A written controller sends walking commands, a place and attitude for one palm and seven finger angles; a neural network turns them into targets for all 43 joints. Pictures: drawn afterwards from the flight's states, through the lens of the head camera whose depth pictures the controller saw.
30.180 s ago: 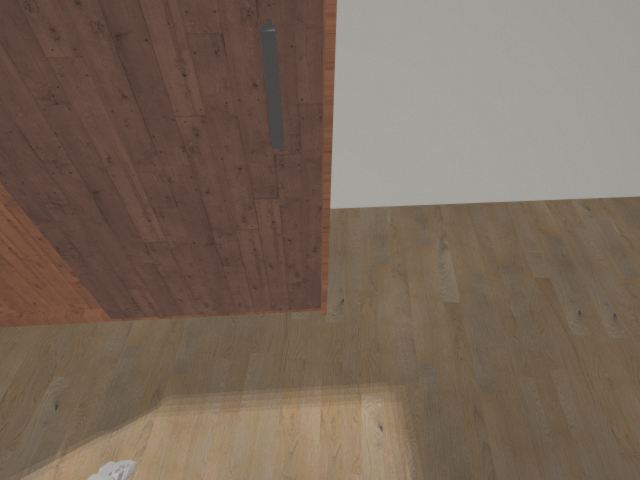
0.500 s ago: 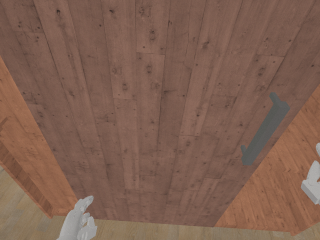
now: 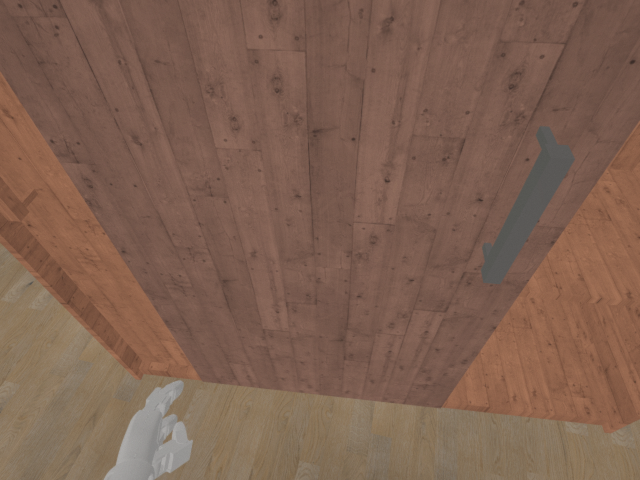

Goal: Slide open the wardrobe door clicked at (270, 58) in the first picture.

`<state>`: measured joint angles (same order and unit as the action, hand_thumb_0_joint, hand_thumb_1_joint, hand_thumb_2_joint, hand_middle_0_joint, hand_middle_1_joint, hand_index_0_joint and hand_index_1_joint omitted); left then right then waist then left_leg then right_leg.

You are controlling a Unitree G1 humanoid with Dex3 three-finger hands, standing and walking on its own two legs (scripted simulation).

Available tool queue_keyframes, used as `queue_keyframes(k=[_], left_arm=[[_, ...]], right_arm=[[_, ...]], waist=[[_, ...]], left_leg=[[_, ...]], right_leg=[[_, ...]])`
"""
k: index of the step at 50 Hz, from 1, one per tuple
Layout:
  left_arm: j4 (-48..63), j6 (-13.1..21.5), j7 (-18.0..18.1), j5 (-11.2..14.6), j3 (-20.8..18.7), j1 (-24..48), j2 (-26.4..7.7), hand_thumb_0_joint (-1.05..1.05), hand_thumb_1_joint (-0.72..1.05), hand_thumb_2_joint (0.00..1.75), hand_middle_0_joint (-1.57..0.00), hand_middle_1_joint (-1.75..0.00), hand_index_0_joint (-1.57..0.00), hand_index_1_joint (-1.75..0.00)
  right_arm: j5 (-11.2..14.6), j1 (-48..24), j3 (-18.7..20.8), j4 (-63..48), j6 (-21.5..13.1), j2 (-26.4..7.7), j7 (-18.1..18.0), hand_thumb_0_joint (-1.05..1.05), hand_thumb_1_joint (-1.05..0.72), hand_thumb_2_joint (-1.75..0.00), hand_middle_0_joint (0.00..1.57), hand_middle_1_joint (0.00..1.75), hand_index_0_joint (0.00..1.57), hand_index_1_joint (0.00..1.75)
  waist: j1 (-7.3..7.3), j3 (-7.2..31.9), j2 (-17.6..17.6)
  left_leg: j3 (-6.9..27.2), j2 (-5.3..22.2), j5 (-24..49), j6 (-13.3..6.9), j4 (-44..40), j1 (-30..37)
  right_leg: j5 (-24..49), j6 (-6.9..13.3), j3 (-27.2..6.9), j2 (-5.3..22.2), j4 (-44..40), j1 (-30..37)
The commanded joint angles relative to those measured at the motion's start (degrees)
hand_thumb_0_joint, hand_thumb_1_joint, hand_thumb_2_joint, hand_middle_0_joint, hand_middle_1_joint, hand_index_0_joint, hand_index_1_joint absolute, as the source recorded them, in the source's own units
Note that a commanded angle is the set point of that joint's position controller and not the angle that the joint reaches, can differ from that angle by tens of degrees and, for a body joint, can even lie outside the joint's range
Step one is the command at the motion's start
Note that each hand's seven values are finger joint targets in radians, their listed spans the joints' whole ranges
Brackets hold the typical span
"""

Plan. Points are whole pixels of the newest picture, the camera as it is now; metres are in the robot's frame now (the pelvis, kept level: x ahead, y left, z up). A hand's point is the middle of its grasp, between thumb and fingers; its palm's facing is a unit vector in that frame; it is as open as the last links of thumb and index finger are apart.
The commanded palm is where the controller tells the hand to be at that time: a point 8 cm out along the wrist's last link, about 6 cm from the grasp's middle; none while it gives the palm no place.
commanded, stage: step back with the hand held close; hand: right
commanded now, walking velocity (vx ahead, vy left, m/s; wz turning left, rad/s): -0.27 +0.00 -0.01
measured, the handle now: (515, 213) +0.42 -0.23 +0.12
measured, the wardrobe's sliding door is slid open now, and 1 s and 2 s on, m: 0.48 0.48 0.48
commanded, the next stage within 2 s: stop stepping back and stand still in 0.66 s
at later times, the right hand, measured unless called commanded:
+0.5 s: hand out of the picture +0.15 -0.30 +0.17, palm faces +0.46 +0.77 -0.44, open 7.4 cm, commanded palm +0.07 -0.32 +0.18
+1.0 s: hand out of the picture +0.05 -0.30 +0.16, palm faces +0.34 +0.82 -0.46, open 7.4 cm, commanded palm +0.03 -0.33 +0.18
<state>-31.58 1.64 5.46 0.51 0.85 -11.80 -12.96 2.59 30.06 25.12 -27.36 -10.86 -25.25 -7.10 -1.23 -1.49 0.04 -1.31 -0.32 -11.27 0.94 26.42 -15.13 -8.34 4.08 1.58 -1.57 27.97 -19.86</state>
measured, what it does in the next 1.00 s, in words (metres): walks backwards: left foot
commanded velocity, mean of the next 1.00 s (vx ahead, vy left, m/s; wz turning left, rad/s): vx -0.18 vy -0.02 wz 0.01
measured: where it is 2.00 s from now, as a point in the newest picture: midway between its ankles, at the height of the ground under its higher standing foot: outside the picture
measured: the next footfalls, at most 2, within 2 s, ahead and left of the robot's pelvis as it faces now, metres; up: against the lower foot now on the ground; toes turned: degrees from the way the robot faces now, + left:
left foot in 0.68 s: -0.15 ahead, +0.11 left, +0.00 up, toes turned +5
right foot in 1.08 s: -0.11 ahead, -0.16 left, +0.00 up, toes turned +0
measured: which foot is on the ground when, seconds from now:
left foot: down 0.00-0.40, up 0.42-0.66, down 0.68-1.00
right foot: down 0.00-0.88, up 0.90-1.00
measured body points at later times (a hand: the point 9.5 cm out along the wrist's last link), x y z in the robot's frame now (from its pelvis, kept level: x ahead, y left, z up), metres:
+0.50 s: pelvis -0.05 -0.02 -0.01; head -0.04 -0.06 +0.44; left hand +0.12 +0.22 -0.07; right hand +0.12 -0.34 +0.19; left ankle -0.08 +0.13 -0.69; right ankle +0.07 -0.07 -0.74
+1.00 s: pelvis -0.13 -0.04 +0.00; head -0.13 -0.09 +0.44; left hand +0.00 +0.21 -0.07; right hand +0.02 -0.35 +0.19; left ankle -0.19 +0.11 -0.74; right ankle -0.10 -0.12 -0.69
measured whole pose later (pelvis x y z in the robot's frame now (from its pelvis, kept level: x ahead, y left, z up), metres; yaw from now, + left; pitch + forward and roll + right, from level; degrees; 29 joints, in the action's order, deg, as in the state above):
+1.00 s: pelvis -0.13 -0.04 +0.00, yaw +4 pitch +3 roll +2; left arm -36.0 3.6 2.6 -0.6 0.0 -15.3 -10.9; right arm 4.6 39.5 28.6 -36.4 -12.5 -28.3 -6.3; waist -2.3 4.1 -5.9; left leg 0.6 0.7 -19.6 -0.7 27.8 -11.9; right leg -18.0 -0.9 0.1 -1.7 55.3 -32.8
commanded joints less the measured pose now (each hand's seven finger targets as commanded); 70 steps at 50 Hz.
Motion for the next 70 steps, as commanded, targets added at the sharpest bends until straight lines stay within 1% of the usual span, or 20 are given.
queue_keyframes(k=[1, 15, 21, 23, 29, 34, 36, 38, 40, 42, 44, 45, 46, 48, 52, 54, 57, 61, 66, 70], left_arm=[[9.1, 5.06, 0.43, 0.0, -3.6, 6.39, -9.07, 0.0, 0.9, 0.9, -0.2, -0.3, -0.2, -0.3], [4.93, 6.72, -0.47, -0.88, -3.3, 3.47, -6.88, 0.0, 0.9, 0.9, -0.2, -0.3, -0.2, -0.3], [7.41, 8.02, 0.39, -1.41, -4.08, 7.5, -9.48, 0.0, 0.9, 0.9, -0.2, -0.3, -0.2, -0.3], [5.92, 8.39, -0.74, -1.94, -4.86, 6.3, -7.53, 0.0, 0.9, 0.9, -0.2, -0.3, -0.2, -0.3], [1.43, 9.19, -2.53, -1.83, -4.07, 3.24, -5.58, 0.0, 0.9, 0.9, -0.2, -0.3, -0.2, -0.3], [0.61, 8.09, -0.71, -2.29, -2.24, 5.14, -3.89, 0.0, 0.9, 0.9, -0.2, -0.3, -0.2, -0.3], [1.45, 8.53, 0.16, -0.33, -3.91, 7.06, -5.96, 0.0, 0.9, 0.9, -0.2, -0.3, -0.2, -0.3], [4.11, 8.35, -0.45, -0.24, -3.72, 9.37, -7.19, 0.0, 0.9, 0.9, -0.2, -0.3, -0.2, -0.3], [6.06, 7.74, -1.94, -1.76, -4.29, 9.12, -7.39, 0.0, 0.9, 0.9, -0.2, -0.3, -0.2, -0.3], [7.98, 6.56, -3.0, -1.83, -3.89, 8.51, -5.82, 0.0, 0.9, 0.9, -0.2, -0.3, -0.2, -0.3], [7.38, 5.11, -3.21, -0.34, -4.38, 5.34, -4.84, 0.0, 0.9, 0.9, -0.2, -0.3, -0.2, -0.3], [6.64, 4.13, -2.94, -0.16, -4.66, 5.57, -5.03, 0.0, 0.9, 0.9, -0.2, -0.3, -0.2, -0.3], [5.33, 3.86, -3.19, -0.87, -4.26, 4.3, -4.85, 0.0, 0.9, 0.9, -0.2, -0.3, -0.2, -0.3], [3.6, 4.77, -2.29, -1.23, -2.91, 2.67, -4.85, 0.0, 0.9, 0.9, -0.2, -0.3, -0.2, -0.3], [0.45, 9.43, 0.5, -0.2, -4.03, 1.43, -7.03, 0.0, 0.9, 0.9, -0.2, -0.3, -0.2, -0.3], [3.48, 10.36, 0.71, 0.54, -4.51, 2.08, -8.6, 0.0, 0.9, 0.9, -0.2, -0.3, -0.2, -0.3], [2.16, 12.59, -1.63, -1.24, -3.9, 1.29, -5.2, 0.0, 0.9, 0.9, -0.2, -0.3, -0.2, -0.3], [2.72, 12.15, -3.55, -0.7, -3.54, 1.74, -5.54, 0.0, 0.9, 0.9, -0.2, -0.3, -0.2, -0.3], [2.76, 8.88, -1.06, -1.55, -3.0, 1.93, -5.09, 0.0, 0.9, 0.9, -0.2, -0.3, -0.2, -0.3], [2.1, 7.83, -0.74, -1.8, -3.29, 1.54, -5.74, 0.0, 0.9, 0.9, -0.2, -0.3, -0.2, -0.3]], right_arm=[[-1.33, -3.24, 7.14, -10.88, -3.99, -8.91, -0.82, 0.0, -0.9, -0.9, 0.2, 0.3, 0.2, 0.3], [-0.72, -7.81, 4.92, -13.84, -6.44, -9.68, -2.65, 0.0, -0.9, -0.9, 0.2, 0.3, 0.2, 0.3], [-2.56, -7.2, 9.86, -16.02, -8.2, -11.55, -1.82, 0.0, -0.9, -0.9, 0.2, 0.3, 0.2, 0.3], [-2.34, -5.5, 9.87, -13.97, -8.09, -10.5, -1.27, 0.0, -0.9, -0.9, 0.2, 0.3, 0.2, 0.3], [1.32, -2.92, 4.21, -14.92, -7.54, -8.04, -0.85, 0.0, -0.9, -0.9, 0.2, 0.3, 0.2, 0.3], [0.87, -13.14, 6.53, -13.98, -8.41, -14.79, -1.11, 0.0, -0.9, -0.9, 0.2, 0.3, 0.2, 0.3], [0.58, -15.76, 2.66, -13.08, -7.5, -11.4, 0.21, 0.0, -0.9, -0.9, 0.2, 0.3, 0.2, 0.3], [2.14, -8.4, 4.91, -12.74, -5.9, -11.28, 0.88, 0.0, -0.9, -0.9, 0.2, 0.3, 0.2, 0.3], [3.33, 0.16, 10.68, -16.18, -5.38, -13.82, 0.85, 0.0, -0.9, -0.9, 0.2, 0.3, 0.2, 0.3], [4.03, 5.16, 13.06, -20.81, -5.46, -15.09, 0.97, 0.0, -0.9, -0.9, 0.2, 0.3, 0.2, 0.3], [3.48, 11.2, 14.26, -21.43, -5.14, -16.04, 0.63, 0.0, -0.9, -0.9, 0.2, 0.3, 0.2, 0.3], [4.13, 11.48, 13.11, -20.72, -3.78, -14.53, 0.22, 0.0, -0.9, -0.9, 0.2, 0.3, 0.2, 0.3], [4.06, 8.51, 13.89, -19.68, -2.85, -13.25, -0.17, 0.0, -0.9, -0.9, 0.2, 0.3, 0.2, 0.3], [1.81, -3.12, 8.64, -13.95, -2.1, -10.05, -1.42, 0.0, -0.9, -0.9, 0.2, 0.3, 0.2, 0.3], [-1.39, -18.82, -0.37, -2.06, -2.48, -5.35, -2.98, 0.0, -0.9, -0.9, 0.2, 0.3, 0.2, 0.3], [-1.7, -19.87, -0.22, -11.46, -4.0, -6.7, -3.21, 0.0, -0.9, -0.9, 0.2, 0.3, 0.2, 0.3], [-0.96, -11.61, 3.48, -22.73, -5.63, -9.54, -2.39, 0.0, -0.9, -0.9, 0.2, 0.3, 0.2, 0.3], [-0.55, 4.49, 7.6, -22.59, -5.34, -11.2, -1.99, 0.0, -0.9, -0.9, 0.2, 0.3, 0.2, 0.3], [-0.04, 3.0, 9.11, -8.7, -3.82, -10.32, -2.29, 0.0, -0.9, -0.9, 0.2, 0.3, 0.2, 0.3], [-0.19, -3.18, 6.32, -1.48, -3.2, -9.89, -1.59, 0.0, -0.9, -0.9, 0.2, 0.3, 0.2, 0.3]], waist=[[-0.75, 6.93, 7.06], [1.39, 5.46, -2.28], [-0.15, 6.23, 21.16], [-0.58, 7.68, 11.37], [-0.29, 14.15, 14.35], [1.06, 13.1, -4.39], [2.13, 12.54, -7.12], [0.25, 12.15, 8.32], [-1.91, 16.82, 18.19], [-2.53, 16.52, 20.05], [-0.7, 13.11, -4.1], [-0.58, 7.66, -15.21], [1.18, 5.88, -13.29], [3.76, -0.09, -4.67], [2.77, 0.99, 1.31], [1.32, 4.03, 17.6], [2.47, 6.38, 14.64], [0.9, 6.87, 13.76], [1.75, 4.97, 10.77], [2.48, 3.54, -4.07]], left_leg=[[3.71, -1.62, 1.03, -0.08, 6.06, 16.8], [12.5, 9.68, -13.06, -6.04, -11.31, -15.61], [2.96, -7.7, -6.44, 0.29, 28.49, 16.47], [4.2, -7.27, -12.02, -0.55, 32.47, 10.48], [0.35, -4.36, -19.27, -3.76, -1.23, 2.28], [7.72, 13.66, 18.42, -5.93, -13.11, -9.83], [1.06, 5.5, 13.47, -2.05, -4.77, -12.23], [-0.72, -4.43, -6.97, 0.09, 4.24, -9.34], [-1.75, -8.5, -23.9, -3.48, 13.12, 5.44], [-4.2, -8.6, -21.12, -4.86, 4.25, 13.92], [11.68, 9.42, -22.64, -7.24, -17.41, -8.0], [27.09, 21.86, -33.67, -14.1, -22.23, -22.74], [28.28, 23.35, -35.51, -17.11, -21.54, -24.32], [15.51, 18.5, -23.5, -10.46, -15.65, -14.52], [4.01, 10.65, -11.61, -5.41, 1.95, -3.61], [-2.59, 0.72, -10.52, -1.07, 17.36, -12.16], [2.84, 0.27, -17.51, -1.64, 32.6, -18.72], [-1.52, 0.0, -8.75, -1.19, 20.0, -8.2], [-5.26, -2.68, -8.68, -1.97, 1.66, 6.74], [10.34, 7.39, -3.29, -7.42, -6.29, 12.24]], right_leg=[[-29.15, 3.48, -14.68, 10.52, -15.98, -16.93], [-12.53, -2.72, -5.7, 1.89, 9.39, 7.01], [-43.32, 6.15, -30.39, 19.95, -27.49, -26.79], [-32.08, 6.7, -25.63, 18.77, -22.6, -19.07], [-12.54, -4.62, -15.82, 14.04, -20.45, 10.28], [2.23, -5.65, -2.33, 5.86, 10.74, 19.8], [9.46, -4.76, -1.75, 4.12, 5.05, 23.5], [9.88, -2.65, -12.3, 9.72, -10.15, 19.89], [-25.49, -8.16, -20.67, 14.46, -28.21, 5.68], [-25.32, -10.41, -10.9, 9.25, -22.82, -2.9], [-14.04, -7.72, 2.88, -3.41, 20.35, 6.18], [-12.96, -6.86, -5.05, -2.97, 39.4, 2.98], [-12.6, -6.31, -8.44, -0.24, 45.33, -2.7], [-11.97, -4.78, -6.02, 6.18, 31.72, -7.92], [-12.89, -1.54, -0.22, 2.75, -3.36, 5.57], [-3.09, 3.94, -21.11, 14.68, -8.61, 13.29], [3.3, 2.09, -33.47, 17.71, -14.8, 15.79], [2.37, 0.92, -16.25, 13.66, -13.61, 7.57], [-14.23, 0.35, -11.32, 12.91, -13.18, -0.99], [-10.46, -1.97, -7.05, 6.87, 1.28, -7.8]])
